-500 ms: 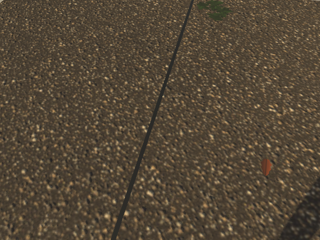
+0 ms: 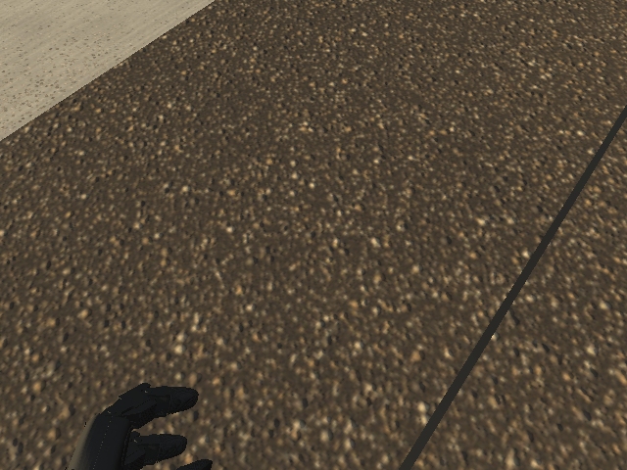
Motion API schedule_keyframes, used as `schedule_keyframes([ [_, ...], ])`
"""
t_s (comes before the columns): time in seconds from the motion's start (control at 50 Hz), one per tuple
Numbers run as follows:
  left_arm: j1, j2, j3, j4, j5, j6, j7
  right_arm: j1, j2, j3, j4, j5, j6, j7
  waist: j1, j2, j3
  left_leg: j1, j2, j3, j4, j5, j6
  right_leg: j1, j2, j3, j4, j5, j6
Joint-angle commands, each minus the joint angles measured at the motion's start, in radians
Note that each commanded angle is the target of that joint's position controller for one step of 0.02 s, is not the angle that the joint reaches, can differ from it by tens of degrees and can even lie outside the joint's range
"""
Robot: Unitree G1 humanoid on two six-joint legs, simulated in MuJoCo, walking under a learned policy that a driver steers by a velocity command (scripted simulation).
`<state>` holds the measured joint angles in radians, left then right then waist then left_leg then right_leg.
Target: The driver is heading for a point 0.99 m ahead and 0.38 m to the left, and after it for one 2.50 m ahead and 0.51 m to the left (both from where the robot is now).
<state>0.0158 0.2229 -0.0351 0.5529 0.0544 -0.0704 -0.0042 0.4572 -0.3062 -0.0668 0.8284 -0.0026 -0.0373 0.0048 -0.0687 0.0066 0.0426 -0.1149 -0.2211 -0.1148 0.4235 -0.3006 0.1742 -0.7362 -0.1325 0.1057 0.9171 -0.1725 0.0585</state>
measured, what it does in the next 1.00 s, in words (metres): walks ahead, turning left: right foot, then left foot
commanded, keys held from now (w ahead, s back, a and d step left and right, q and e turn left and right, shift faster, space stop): q+shift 0.74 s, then shift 0.08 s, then w+shift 0.04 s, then shift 0.06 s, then e+shift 0.08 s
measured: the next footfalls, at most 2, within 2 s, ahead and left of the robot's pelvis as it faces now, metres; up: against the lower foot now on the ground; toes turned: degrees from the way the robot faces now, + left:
right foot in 0.12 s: +0.35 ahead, -0.15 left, +0.00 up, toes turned +15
left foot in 0.56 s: +0.24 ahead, +0.10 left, +0.00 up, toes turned +42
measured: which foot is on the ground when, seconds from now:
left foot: down 0.00-0.12, up 0.14-0.54, down 0.56-1.00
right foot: up 0.00-0.10, down 0.12-0.56, up 0.58-0.94, down 0.96-1.00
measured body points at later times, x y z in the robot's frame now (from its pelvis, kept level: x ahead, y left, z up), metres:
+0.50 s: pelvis +0.22 -0.06 +0.00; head +0.25 -0.01 +0.45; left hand +0.20 +0.27 -0.11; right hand +0.55 -0.20 -0.05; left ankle +0.23 +0.08 -0.70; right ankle +0.32 -0.16 -0.73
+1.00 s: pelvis +0.29 -0.02 -0.01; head +0.30 -0.01 +0.44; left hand +0.18 +0.26 -0.10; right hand +0.62 -0.03 -0.08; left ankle +0.22 +0.07 -0.73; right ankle +0.39 -0.09 -0.73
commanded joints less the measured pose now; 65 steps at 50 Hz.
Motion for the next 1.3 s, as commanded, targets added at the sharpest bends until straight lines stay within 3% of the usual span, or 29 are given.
schedule_keyframes([
  [0.02, 0.026, 0.073, 0.016, -0.029, -0.025, 0.001, 0.0, -0.071, -0.179, -0.054, -0.074, 0.013, -0.013, 0.003, 0.032, 0.004, -0.041, -0.262, 0.123, -0.14, -0.038, 0.78, 0.018, 0.392, 0.154, -0.154, -0.239, 0.253, -0.021],
  [0.04, -0.093, 0.093, 0.046, -0.084, -0.055, -0.042, 0.015, -0.041, -0.095, -0.038, -0.094, 0.085, -0.012, -0.023, -0.011, -0.056, -0.047, -0.299, 0.127, -0.266, -0.01, 0.527, -0.016, 0.471, 0.228, -0.078, -0.393, 0.255, 0.007],
  [0.1, 0.088, 0.189, 0.105, -0.052, -0.075, -0.062, 0.039, -0.148, -0.157, -0.051, -0.121, 0.054, 0.006, -0.047, 0.14, 0.066, -0.187, -0.167, 0.091, -0.26, 0.289, 0.528, -0.122, 0.687, 0.203, -0.055, -0.555, 0.439, -0.008],
  [0.12, 0.293, 0.208, 0.113, -0.005, -0.059, -0.055, 0.044, -0.154, -0.079, -0.03, -0.151, 0.024, 0.011, -0.044, 0.205, 0.086, -0.348, -0.25, 0.062, -0.194, 0.573, 0.256, -0.176, 0.953, 0.043, 0.04, -0.428, 0.556, -0.072],
  [0.14, 0.378, 0.239, 0.106, -0.001, -0.025, -0.039, 0.038, -0.023, 0.063, 0.013, -0.177, -0.019, 0.017, -0.038, 0.149, -0.17, -0.499, -0.462, -0.009, -0.116, 0.898, -0.508, -0.211, 1.197, -0.243, 0.315, -0.28, 1.105, -0.178],
  [0.16, 0.339, 0.263, 0.117, 0.017, -0.02, -0.031, 0.023, 0.142, -0.051, 0.005, -0.202, 0.038, 0.014, -0.017, 0.066, -0.373, -0.665, -0.546, 0.087, -0.147, 1.142, -0.402, -0.23, 1.244, -0.457, 0.705, -0.383, 0.698, -0.356],
  [0.2, 0.126, 0.122, 0.094, -0.046, -0.028, 0.006, 0.051, -0.062, -0.155, -0.029, -0.222, 0.049, 0.056, -0.023, 0.092, -0.155, -0.352, -0.634, 0.21, -0.01, 1.123, -0.181, -0.267, 0.93, -0.267, 0.397, -0.505, 0.225, -0.293],
  [0.22, 0.085, 0.108, 0.084, -0.047, -0.03, 0.021, 0.057, -0.106, -0.151, -0.036, -0.236, 0.043, 0.074, -0.032, 0.071, -0.08, -0.251, -0.609, 0.238, 0.022, 1.126, -0.143, -0.278, 0.776, -0.213, 0.299, -0.536, 0.232, -0.268],
  [0.26, 0.044, 0.127, 0.096, -0.007, -0.029, 0.025, 0.052, -0.136, -0.106, -0.032, -0.272, 0.041, 0.093, -0.035, 0.031, -0.085, -0.111, -0.533, 0.29, 0.04, 0.974, -0.143, -0.264, 0.535, -0.145, 0.113, -0.595, 0.302, -0.247],
  [0.3, 0.039, 0.153, 0.114, 0.039, -0.032, 0.014, 0.044, -0.172, -0.043, -0.016, -0.297, 0.035, 0.092, -0.039, 0.032, -0.115, -0.096, -0.505, 0.313, 0.069, 0.827, -0.148, -0.263, 0.492, -0.146, 0.012, -0.631, 0.446, -0.266],
  [0.38, 0.006, 0.217, 0.143, 0.071, -0.04, 0.024, 0.044, -0.225, -0.075, -0.023, -0.304, 0.031, 0.095, -0.02, 0.035, -0.085, -0.179, -0.406, 0.355, 0.076, 0.613, 0.033, -0.233, 0.531, -0.199, -0.081, -0.642, 0.37, -0.282],
  [0.54, 0.026, 0.243, 0.166, 0.117, -0.084, 0.053, 0.012, -0.318, -0.124, -0.065, -0.326, 0.028, 0.127, 0.014, 0.042, -0.09, -0.116, -0.194, 0.271, 0.214, 0.176, 0.075, -0.13, 0.576, -0.194, -0.261, -0.495, 0.092, -0.16],
  [0.56, 0.082, 0.214, 0.162, 0.141, -0.082, 0.059, 0.006, -0.26, -0.157, -0.084, -0.309, 0.022, 0.124, 0.004, 0.029, -0.02, -0.123, -0.089, 0.257, 0.169, 0.091, 0.165, -0.092, 0.524, -0.147, -0.303, -0.361, 0.03, -0.109],
  [0.58, 0.107, 0.181, 0.155, 0.124, -0.052, 0.064, 0.003, -0.18, -0.302, -0.124, -0.308, 0.019, 0.115, -0.017, 0.031, 0.283, -0.106, 0.095, 0.457, -0.176, -0.001, 0.623, 0.02, 0.25, -0.013, -0.387, -0.007, -0.301, -0.012],
  [0.6, 0.017, 0.161, 0.141, 0.044, -0.028, 0.059, 0.015, -0.21, -0.345, -0.12, -0.337, -0.016, 0.085, -0.014, 0.034, 0.353, -0.187, 0.135, 0.574, -0.496, -0.05, 0.551, 0.22, 0.0, 0.123, -0.187, 0.24, -0.503, 0.032],
  [0.62, -0.043, 0.202, 0.15, 0.041, -0.041, 0.054, 0.019, -0.215, -0.294, -0.111, -0.345, -0.015, 0.057, -0.002, -0.005, 0.196, -0.214, 0.146, 0.561, -0.444, -0.079, 0.498, 0.212, -0.042, 0.116, -0.072, 0.321, -0.456, 0.016],
  [0.66, -0.028, 0.195, 0.152, 0.061, -0.048, 0.047, 0.033, -0.272, -0.232, -0.091, -0.337, 0.016, 0.039, -0.015, 0.05, 0.081, -0.172, 0.088, 0.474, -0.324, -0.058, 0.414, 0.105, -0.034, 0.095, -0.02, 0.253, -0.294, -0.017],
  [0.72, 0.003, 0.187, 0.151, 0.075, -0.039, 0.046, 0.029, -0.359, -0.189, -0.074, -0.367, 0.014, 0.061, -0.042, 0.097, 0.095, -0.193, -0.034, 0.4, -0.255, -0.033, 0.482, 0.067, 0.106, 0.135, -0.026, 0.14, -0.192, 0.0],
  [0.82, 0.025, 0.132, 0.123, 0.097, -0.055, 0.057, 0.01, -0.341, -0.176, -0.071, -0.357, 0.01, 0.074, -0.048, 0.067, 0.112, -0.236, -0.09, 0.377, -0.256, 0.028, 0.475, 0.052, 0.264, 0.161, -0.04, -0.097, -0.144, 0.02],
  [0.84, 0.038, 0.135, 0.122, 0.099, -0.06, 0.059, 0.003, -0.323, -0.167, -0.066, -0.35, 0.013, 0.074, -0.044, 0.057, 0.12, -0.256, -0.111, 0.368, -0.272, 0.004, 0.257, 0.051, 0.303, 0.161, -0.048, -0.127, -0.137, 0.012],
  [0.88, 0.021, 0.146, 0.126, 0.084, -0.069, 0.056, -0.01, -0.311, -0.163, -0.056, -0.34, 0.011, 0.07, -0.027, 0.041, 0.166, -0.184, -0.198, 0.353, -0.325, -0.042, -0.138, 0.047, 0.352, 0.165, -0.074, -0.192, -0.163, -0.017],
  [0.94, 0.079, 0.122, 0.12, 0.088, -0.041, 0.034, -0.015, -0.343, -0.077, -0.017, -0.332, -0.003, 0.063, -0.027, 0.098, 0.165, -0.131, -0.243, 0.294, -0.289, 0.063, -0.03, -0.029, 0.519, 0.13, -0.073, -0.472, -0.025, -0.06],
  [0.96, 0.101, 0.154, 0.116, 0.086, -0.009, 0.025, -0.017, -0.284, 0.012, 0.009, -0.32, -0.02, 0.056, -0.032, 0.065, 0.016, -0.164, -0.263, 0.213, -0.188, 0.232, -0.092, -0.107, 0.593, -0.03, 0.105, -0.554, 0.117, -0.099],
  [0.98, 0.029, 0.157, 0.1, 0.089, 0.019, 0.019, -0.018, -0.228, 0.007, 0.007, -0.334, -0.023, 0.051, -0.035, -0.045, -0.196, -0.108, -0.266, 0.155, -0.083, 0.242, -0.168, -0.167, 0.468, -0.137, 0.322, -0.61, 0.122, -0.238],
  [1.02, -0.066, 0.083, 0.08, 0.051, -0.027, 0.023, -0.016, -0.286, -0.066, -0.012, -0.312, -0.037, 0.037, -0.036, -0.025, -0.176, -0.059, -0.12, 0.217, -0.038, 0.127, 0.002, -0.203, 0.374, -0.049, 0.244, -0.592, 0.015, -0.225],
  [1.08, 0.029, 0.222, 0.119, 0.052, -0.068, 0.029, -0.016, -0.345, -0.083, -0.026, -0.32, -0.029, 0.036, -0.032, 0.024, -0.116, -0.05, -0.073, 0.192, 0.005, 0.149, 0.079, -0.171, 0.366, 0.031, 0.186, -0.545, 0.01, -0.162],
  [1.22, 0.071, 0.22, 0.154, -0.008, -0.09, 0.076, 0.006, -0.312, -0.031, -0.039, -0.304, -0.007, 0.013, -0.031, 0.048, -0.141, -0.152, -0.2, 0.165, 0.044, 0.204, 0.031, -0.179, 0.526, 0.009, 0.365, -0.407, 0.376, -0.26],
  [1.26, 0.041, 0.201, 0.154, -0.037, -0.095, 0.093, 0.008, -0.273, -0.054, -0.052, -0.281, -0.005, 0.009, -0.028, 0.041, -0.047, -0.184, -0.05, 0.233, 0.002, 0.132, 0.208, -0.147, 0.403, 0.081, 0.297, -0.322, 0.3, -0.195],
  [1.3, 0.068, 0.159, 0.143, -0.046, -0.093, 0.097, 0.003, -0.236, -0.117, -0.071, -0.263, -0.026, 0.019, -0.036, 0.046, 0.234, -0.175, 0.15, 0.52, -0.256, 0.019, 0.627, 0.026, 0.099, 0.233, 0.051, -0.054, -0.189, -0.065],
])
